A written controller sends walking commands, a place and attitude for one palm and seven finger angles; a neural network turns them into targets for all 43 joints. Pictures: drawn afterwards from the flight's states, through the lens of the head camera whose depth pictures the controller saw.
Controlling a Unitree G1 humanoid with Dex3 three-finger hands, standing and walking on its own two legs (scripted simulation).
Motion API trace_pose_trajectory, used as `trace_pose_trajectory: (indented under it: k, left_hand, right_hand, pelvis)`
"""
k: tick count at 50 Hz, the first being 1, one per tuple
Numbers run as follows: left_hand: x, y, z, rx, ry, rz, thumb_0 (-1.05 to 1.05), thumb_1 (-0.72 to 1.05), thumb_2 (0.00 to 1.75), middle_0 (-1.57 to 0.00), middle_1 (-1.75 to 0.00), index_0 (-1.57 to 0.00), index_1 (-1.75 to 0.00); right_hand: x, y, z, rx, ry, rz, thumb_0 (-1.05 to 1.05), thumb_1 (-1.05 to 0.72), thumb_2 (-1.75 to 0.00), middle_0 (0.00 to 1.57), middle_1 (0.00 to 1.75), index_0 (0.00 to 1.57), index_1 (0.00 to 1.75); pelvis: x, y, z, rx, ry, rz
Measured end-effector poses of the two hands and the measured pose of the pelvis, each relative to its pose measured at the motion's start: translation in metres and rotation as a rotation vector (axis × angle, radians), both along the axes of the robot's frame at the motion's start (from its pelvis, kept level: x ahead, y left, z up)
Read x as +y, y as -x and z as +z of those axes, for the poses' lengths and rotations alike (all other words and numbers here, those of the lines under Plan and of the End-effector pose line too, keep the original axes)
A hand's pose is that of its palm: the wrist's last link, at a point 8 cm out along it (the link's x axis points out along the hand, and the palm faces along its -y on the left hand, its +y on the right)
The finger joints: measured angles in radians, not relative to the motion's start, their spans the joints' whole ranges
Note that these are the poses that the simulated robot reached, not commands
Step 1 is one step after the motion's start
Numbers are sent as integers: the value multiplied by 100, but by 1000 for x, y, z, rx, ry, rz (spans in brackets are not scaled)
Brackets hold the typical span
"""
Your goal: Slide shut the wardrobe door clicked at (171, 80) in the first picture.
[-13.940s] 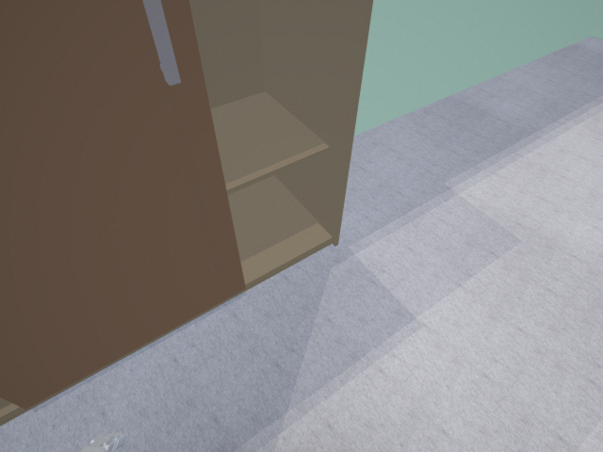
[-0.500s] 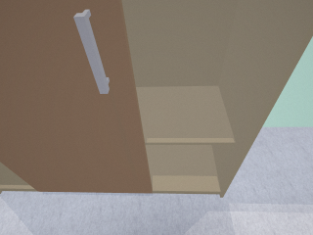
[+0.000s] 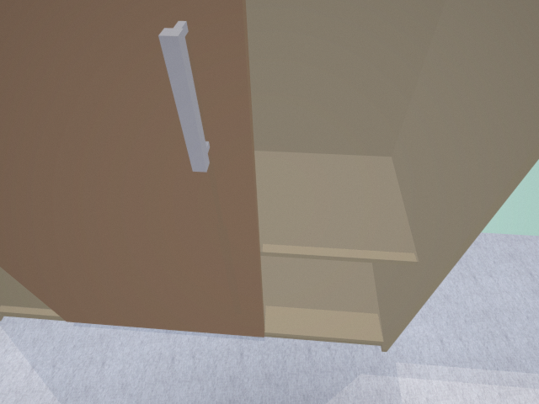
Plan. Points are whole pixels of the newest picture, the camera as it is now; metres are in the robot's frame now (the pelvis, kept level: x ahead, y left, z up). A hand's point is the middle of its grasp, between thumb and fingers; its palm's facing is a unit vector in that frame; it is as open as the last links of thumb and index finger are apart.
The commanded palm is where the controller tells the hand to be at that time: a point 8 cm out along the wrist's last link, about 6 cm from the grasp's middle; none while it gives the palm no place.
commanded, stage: come to a stop and stand still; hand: left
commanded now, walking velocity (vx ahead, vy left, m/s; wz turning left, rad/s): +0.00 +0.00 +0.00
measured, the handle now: (192, 103) +0.44 +0.14 +0.24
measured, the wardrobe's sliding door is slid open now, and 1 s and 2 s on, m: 0.43 0.43 0.43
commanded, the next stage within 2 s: look again from close up in 0.18 s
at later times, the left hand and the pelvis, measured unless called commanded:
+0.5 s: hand out of the picture +0.01 +0.18 -0.17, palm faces +0.03 -0.97 -0.23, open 7.4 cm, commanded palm none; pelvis +0.01 +0.00 +0.00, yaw +0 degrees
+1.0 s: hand out of the picture -0.01 +0.16 -0.17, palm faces +0.04 -0.98 -0.20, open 7.4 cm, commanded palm none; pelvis +0.00 -0.01 +0.00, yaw +1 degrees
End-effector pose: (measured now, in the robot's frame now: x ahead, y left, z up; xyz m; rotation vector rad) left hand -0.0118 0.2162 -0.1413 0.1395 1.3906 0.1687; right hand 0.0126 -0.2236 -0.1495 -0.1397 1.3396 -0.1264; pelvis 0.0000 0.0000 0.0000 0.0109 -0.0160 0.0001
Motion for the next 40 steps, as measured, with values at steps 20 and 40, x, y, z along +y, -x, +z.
trace_pose_trajectory:
  k: [20,40]
  left_hand:
    - [11,-21,7,-18,-38,-16,1,91,90,-20,-30,-20,-30]
    - [-2,-8,3,-6,-12,2,1,91,90,-21,-30,-20,-30]
  right_hand:
    - [4,2,-2,46,-21,-3,0,-91,-90,20,29,20,30]
    - [0,8,0,58,-18,-2,0,-91,-90,20,29,20,30]
  pelvis:
    - [-1,-10,2,-2,-4,2]
    - [-6,-8,2,-10,0,9]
